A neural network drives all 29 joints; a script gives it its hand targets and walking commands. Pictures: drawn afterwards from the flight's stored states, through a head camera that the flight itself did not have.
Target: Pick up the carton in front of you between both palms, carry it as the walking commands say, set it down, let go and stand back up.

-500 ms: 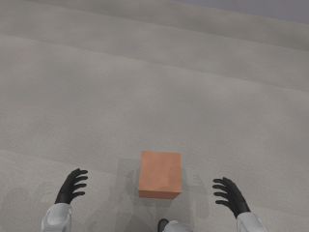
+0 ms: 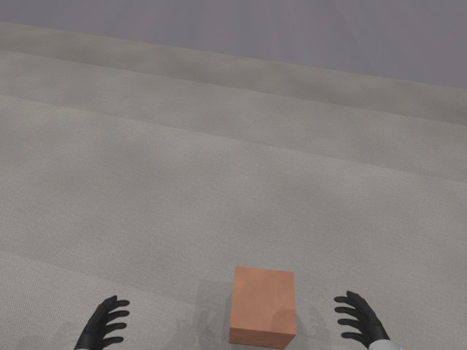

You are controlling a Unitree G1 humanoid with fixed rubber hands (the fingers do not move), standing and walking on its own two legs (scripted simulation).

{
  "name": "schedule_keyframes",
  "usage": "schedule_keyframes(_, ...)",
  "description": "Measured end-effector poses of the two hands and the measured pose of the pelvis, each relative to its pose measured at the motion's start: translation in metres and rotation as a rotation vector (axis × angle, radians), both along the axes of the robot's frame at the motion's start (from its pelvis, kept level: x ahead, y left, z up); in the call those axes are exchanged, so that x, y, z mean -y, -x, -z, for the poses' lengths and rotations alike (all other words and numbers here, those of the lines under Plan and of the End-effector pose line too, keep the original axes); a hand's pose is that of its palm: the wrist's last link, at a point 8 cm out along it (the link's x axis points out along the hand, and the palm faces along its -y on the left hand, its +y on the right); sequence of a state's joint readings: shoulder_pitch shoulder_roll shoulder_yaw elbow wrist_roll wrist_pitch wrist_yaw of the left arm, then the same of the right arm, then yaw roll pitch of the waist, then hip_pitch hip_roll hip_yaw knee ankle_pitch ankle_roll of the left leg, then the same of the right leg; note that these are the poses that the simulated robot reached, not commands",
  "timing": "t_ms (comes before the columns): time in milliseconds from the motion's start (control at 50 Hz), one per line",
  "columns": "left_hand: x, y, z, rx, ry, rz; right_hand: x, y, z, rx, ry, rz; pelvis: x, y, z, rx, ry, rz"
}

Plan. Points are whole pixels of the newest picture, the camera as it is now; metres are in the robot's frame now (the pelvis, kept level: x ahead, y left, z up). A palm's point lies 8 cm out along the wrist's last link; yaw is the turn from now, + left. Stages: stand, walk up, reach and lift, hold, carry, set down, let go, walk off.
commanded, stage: let go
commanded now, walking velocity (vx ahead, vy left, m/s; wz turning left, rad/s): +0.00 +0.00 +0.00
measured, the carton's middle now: (260, 308) +0.37 -0.12 -0.65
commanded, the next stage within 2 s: stand in 0.10 s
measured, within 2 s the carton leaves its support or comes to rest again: neither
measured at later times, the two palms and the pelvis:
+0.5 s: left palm out of the picture +0.12 +0.27 -0.08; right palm out of the picture +0.14 -0.31 -0.11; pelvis +0.01 -0.03 -0.01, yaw +2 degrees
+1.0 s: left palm out of the picture +0.09 +0.27 -0.09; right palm out of the picture +0.11 -0.32 -0.10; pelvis +0.00 -0.03 +0.00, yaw +3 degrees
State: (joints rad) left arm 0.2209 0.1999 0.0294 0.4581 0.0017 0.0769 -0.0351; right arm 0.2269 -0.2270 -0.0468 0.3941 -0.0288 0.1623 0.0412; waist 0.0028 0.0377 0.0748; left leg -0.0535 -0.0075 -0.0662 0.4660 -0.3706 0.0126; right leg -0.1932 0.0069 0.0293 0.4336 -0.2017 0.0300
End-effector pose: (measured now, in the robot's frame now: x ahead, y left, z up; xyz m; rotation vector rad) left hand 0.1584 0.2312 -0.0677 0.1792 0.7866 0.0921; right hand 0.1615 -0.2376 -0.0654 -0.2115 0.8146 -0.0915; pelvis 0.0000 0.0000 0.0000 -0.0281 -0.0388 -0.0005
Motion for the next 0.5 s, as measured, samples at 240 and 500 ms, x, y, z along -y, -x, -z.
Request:
schedule_keyframes(240, -0.022, 0.022, 0.015, -0.105, -0.15, -0.023, 0.043, 0.019, 0.019, -0.026, 0.096, 0.018, 0.012, 0.003, 0.008, -0.043, -0.013, -0.007)
schedule_keyframes(500, -0.041, 0.042, 0.016, -0.189, -0.222, -0.093, 0.069, 0.026, 0.04, -0.125, 0.125, -0.008, 0.026, -0.006, 0.008, -0.042, -0.021, -0.034)
